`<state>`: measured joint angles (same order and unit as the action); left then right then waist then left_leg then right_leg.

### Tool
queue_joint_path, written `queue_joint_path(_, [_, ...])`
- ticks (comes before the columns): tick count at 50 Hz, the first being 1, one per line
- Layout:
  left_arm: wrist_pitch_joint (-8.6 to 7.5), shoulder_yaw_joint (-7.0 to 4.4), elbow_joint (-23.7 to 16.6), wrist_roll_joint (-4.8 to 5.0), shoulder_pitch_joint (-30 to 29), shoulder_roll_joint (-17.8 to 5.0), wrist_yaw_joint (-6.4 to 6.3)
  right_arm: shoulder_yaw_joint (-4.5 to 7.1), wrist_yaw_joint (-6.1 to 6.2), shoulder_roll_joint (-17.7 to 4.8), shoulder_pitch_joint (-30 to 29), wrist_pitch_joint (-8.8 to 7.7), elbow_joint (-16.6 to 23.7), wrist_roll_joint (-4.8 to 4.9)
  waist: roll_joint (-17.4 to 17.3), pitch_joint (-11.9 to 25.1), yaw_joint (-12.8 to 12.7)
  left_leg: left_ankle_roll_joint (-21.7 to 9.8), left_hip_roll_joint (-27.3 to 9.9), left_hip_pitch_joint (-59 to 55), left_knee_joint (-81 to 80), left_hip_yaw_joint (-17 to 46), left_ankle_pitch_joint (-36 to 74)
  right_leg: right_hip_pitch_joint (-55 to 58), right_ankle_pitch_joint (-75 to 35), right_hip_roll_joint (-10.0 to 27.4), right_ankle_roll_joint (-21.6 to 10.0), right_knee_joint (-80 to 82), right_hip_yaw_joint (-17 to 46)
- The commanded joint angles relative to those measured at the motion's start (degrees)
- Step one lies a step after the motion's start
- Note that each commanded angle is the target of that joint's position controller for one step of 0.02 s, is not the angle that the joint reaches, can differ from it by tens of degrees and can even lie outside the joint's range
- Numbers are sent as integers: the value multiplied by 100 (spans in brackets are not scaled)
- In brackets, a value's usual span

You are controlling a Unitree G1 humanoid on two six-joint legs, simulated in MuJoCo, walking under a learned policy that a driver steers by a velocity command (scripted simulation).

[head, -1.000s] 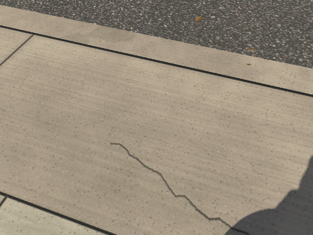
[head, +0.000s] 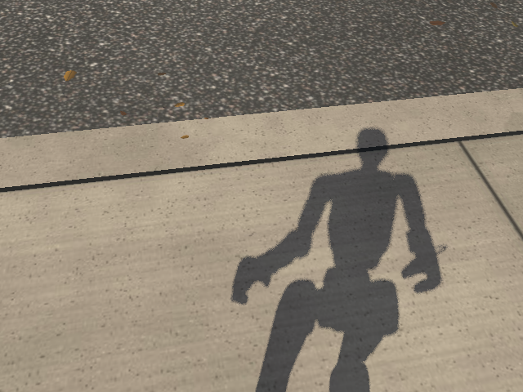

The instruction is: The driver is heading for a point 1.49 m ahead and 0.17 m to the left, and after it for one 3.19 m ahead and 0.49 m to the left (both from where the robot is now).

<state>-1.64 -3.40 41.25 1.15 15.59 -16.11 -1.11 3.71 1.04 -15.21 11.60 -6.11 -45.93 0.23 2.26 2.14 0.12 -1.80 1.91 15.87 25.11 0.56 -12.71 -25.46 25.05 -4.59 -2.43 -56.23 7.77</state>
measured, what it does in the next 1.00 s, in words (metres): walks ahead: right foot, then left foot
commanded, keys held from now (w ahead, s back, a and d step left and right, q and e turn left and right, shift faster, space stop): w+e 0.08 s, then w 0.34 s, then w+q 0.58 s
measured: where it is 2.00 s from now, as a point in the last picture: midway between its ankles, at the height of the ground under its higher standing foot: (279, 298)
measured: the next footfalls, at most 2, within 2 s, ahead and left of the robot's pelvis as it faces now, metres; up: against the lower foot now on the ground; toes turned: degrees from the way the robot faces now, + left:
right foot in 0.38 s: +0.30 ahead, -0.20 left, +0.00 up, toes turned -10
left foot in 0.94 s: +0.63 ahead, +0.00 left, +0.00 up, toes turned +7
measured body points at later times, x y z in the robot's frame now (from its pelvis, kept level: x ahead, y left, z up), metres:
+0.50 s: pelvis +0.22 -0.10 -0.01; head +0.26 -0.11 +0.44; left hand +0.42 +0.13 -0.10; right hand +0.22 -0.38 -0.14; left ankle +0.12 +0.08 -0.64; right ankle +0.26 -0.19 -0.74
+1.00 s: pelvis +0.50 -0.08 -0.03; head +0.55 -0.07 +0.42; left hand +0.52 +0.21 -0.15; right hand +0.72 -0.31 -0.12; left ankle +0.59 +0.00 -0.74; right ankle +0.30 -0.21 -0.65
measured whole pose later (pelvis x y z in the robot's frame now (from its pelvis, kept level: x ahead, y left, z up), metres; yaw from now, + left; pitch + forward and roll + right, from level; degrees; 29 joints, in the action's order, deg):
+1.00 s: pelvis +0.50 -0.08 -0.03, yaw +7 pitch +2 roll -1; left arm -4.5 -3.0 46.7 0.6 18.3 -15.7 -0.5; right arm 3.4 -2.9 -15.9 6.5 -3.4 -37.2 1.0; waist -0.5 -3.3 -1.3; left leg -6.6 3.6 30.0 37.6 -2.9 -10.4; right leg -9.9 28.4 1.7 0.7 -61.6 -3.5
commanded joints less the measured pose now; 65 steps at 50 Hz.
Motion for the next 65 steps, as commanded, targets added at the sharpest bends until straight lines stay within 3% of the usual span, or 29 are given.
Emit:
queue_joint_path(1, [-128, -149, -504, -22, -251, -519, 101, 134, 20, -623, 180, -46, 300, -9, -804, -319, 174, -748, -1725, -1461, -1511, 1804, -556, -2127, -794, 786, 170, -887, 45])
queue_joint_path(7, [-162, -26, -862, 2, -712, -146, 158, 146, -81, -730, 733, -83, 36, -45, -690, -382, 357, -913, -1506, -1347, -1679, 510, 1075, -2154, -1800, 891, 290, -178, -187])
queue_joint_path(11, [-234, 74, -1051, -23, -1299, 2, 281, 136, -105, -905, 816, -10, -68, 63, -738, -564, 465, -832, -1449, -1189, -1636, 39, 1234, -1550, -2348, 900, 225, 1257, -694])
queue_joint_path(14, [-261, 74, -1208, 38, -1589, -60, 371, 152, -135, -1061, 1039, 48, -187, 157, -820, -688, 489, -797, -1676, -1297, -1560, 75, 1231, -1090, -1973, 812, 59, 1837, -908])
queue_joint_path(16, [-277, 9, -1244, 31, -1472, -233, 394, 175, -133, -1163, 1032, 114, -238, 198, -924, -633, 273, -726, -1835, -1537, -1241, 75, 1987, -665, -1537, 645, -176, 2193, -1021])
queue_joint_path(18, [-269, -236, -844, -10, -143, -645, 337, 141, -103, -1140, 978, 170, -259, 185, -792, 180, -498, -479, -1500, -1328, 393, -392, 3893, 1314, -1799, 229, -499, 2708, -1293])
queue_joint_path(19, [-227, -387, -618, -42, 913, -1022, 248, 34, -83, -916, 966, 142, -148, 71, -433, 955, -960, -237, -1269, -159, 2015, -577, 2867, 3129, -1865, 936, -775, 2515, -455])
queue_joint_path(20, [-218, -487, -545, -99, 1243, -1732, 211, -218, -133, -122, 1513, 18, 113, -31, 1366, 1724, -553, 125, -233, 2115, 4255, -479, -1174, 4891, -857, 2578, -1698, 3174, 2610])
queue_joint_path(21, [-260, -356, -537, -87, 1372, -1215, 221, -101, -164, -637, 1325, -136, -9, 116, 1009, 2122, -755, 63, -249, 2641, 5147, 528, -1909, 4837, -644, 2780, -1820, 3863, 3695])
queue_joint_path(22, [-298, -244, -514, -107, 964, -928, 242, -4, -182, -916, 883, -166, 170, 286, 768, 1177, -644, -22, -549, 3083, 5316, 479, -1466, 4194, -1154, 2604, -1515, 3824, 2624])
queue_joint_path(24, [-328, -134, -543, -99, 217, -547, 287, -17, -141, -779, 481, -101, 206, 142, 158, 372, -289, -21, -969, 2681, 4717, 349, -600, 2700, -2108, 2088, -1186, 4015, 1186])
queue_joint_path(25, [-370, -95, -535, -132, 8, -383, 302, 11, -149, -737, 606, -7, 166, 123, 251, 236, -84, -19, -1105, 2336, 4527, 420, -323, 2258, -2297, 1900, -1091, 4231, 765])
queue_joint_path(29, [-575, -160, -243, -165, -37, -419, 276, -1, -134, -419, 697, 274, 141, 159, 145, -185, 135, 105, -995, 2231, 4173, 601, 250, 1621, -2908, 1812, -1070, 4788, -181])
queue_joint_path(32, [-580, -183, -45, -197, 107, -458, 195, 16, -130, -386, 263, 287, 305, 127, 78, -432, 42, 159, -830, 2696, 3418, 790, 1033, 1802, -3145, 1771, -954, 4880, -685])
queue_joint_path(36, [-556, -207, 99, -156, 158, -616, 106, -46, -269, -264, -467, 233, 549, 78, 8, -646, -211, 81, -714, 2546, 2035, 360, 2010, 2001, -3084, 1725, -737, 4992, -1255])
queue_joint_path(41, [-372, -253, 390, -70, 572, -775, 44, -104, -471, -189, -1251, 205, 1056, 96, -56, -859, -492, -150, -646, 2944, 1268, -88, 1453, 3073, -3676, 2046, -631, 4559, -1541])
queue_joint_path(44, [-233, -300, 368, -54, 432, -1010, -25, -14, -549, -366, -1067, 234, 1241, 112, 242, -458, -224, -440, -208, 2141, 1169, -625, 569, 3327, -6109, 2056, -446, 3642, -1800])
queue_joint_path(46, [-145, -319, 314, -36, 273, -1149, -84, 219, -499, -785, 168, 271, 1037, 132, 371, 288, 498, -766, 258, 402, 932, -802, 406, 2981, -7245, 1878, -269, 1905, -1961])
queue_joint_path(47, [-179, -277, 220, -37, 232, -1099, -114, 412, -389, -1189, 1117, 310, 840, 116, 54, 785, 986, -1039, 40, -1339, 649, -151, 711, 1803, -6052, 1634, -46, 351, -1970])
queue_joint_path(48, [-331, 6, -59, -241, 876, -186, 4, 536, -307, -1854, 1259, 305, 827, 112, -1600, 1348, 377, -2075, -1585, -3647, 522, 2919, 351, -968, -300, 541, 347, -1962, -1683])
queue_joint_path(49, [-593, 22, -147, -94, 501, -455, 110, 424, -300, -1531, 1450, 241, 957, 82, -1224, 2332, 641, -2510, -2166, -4194, -517, 4964, -295, -1732, 865, 132, 306, -2850, -228])
queue_joint_path(50, [-706, -73, -357, 125, -146, -774, 168, 338, -303, -1201, 1290, 207, 926, 27, -856, 1562, 772, -2108, -1972, -3745, -702, 4111, -156, -2214, 353, 477, 173, -2758, -12])
queue_joint_path(51, [-755, -24, -450, 103, -338, -706, 153, 284, -297, -1019, 899, 189, 972, 73, -380, 866, 507, -1876, -1730, -2785, -725, 3324, 293, -2125, -151, 728, 99, -2208, -100])
queue_joint_path(52, [-745, -42, -411, -41, -391, -687, 105, 229, -298, -853, 478, 190, 1065, 80, -40, 424, 226, -1713, -1492, -1873, -791, 2767, 924, -1805, -377, 919, 134, -1697, -179])
queue_joint_path(53, [-674, -95, -398, -125, -265, -755, 87, 178, -279, -717, 230, 182, 1166, 19, -144, 295, 2, -1666, -1331, -1270, -918, 2412, 1422, -1364, -542, 1061, 181, -1404, -155])
queue_joint_path(55, [-521, -105, -375, -198, -97, -682, 81, 182, -250, -741, 87, 168, 1193, 18, -276, 137, -183, -1679, -1137, -626, -1127, 2090, 1881, -1026, -685, 1107, 349, -978, -263])
queue_joint_path(59, [-402, -4, -539, -275, -682, -403, 14, 250, -88, -1016, 251, 221, 1034, 30, -403, -164, -87, -1385, -678, 159, -910, 1206, 3479, -769, -1618, 815, 666, 471, -575])
queue_joint_path(61, [-416, 47, -592, -253, -1057, -280, 37, 266, -13, -1034, 416, 337, 954, 91, -620, 19, 97, -1071, -391, 223, -608, 984, 3492, -336, -2420, 496, 673, 1411, -675])
queue_joint_path(65, [-402, -18, -715, -137, -1506, -462, 126, 268, 73, -1015, 653, 529, 884, 129, -877, 239, 265, -814, -533, -300, -88, 1673, 2546, -90, -2682, 170, 615, 2436, -465])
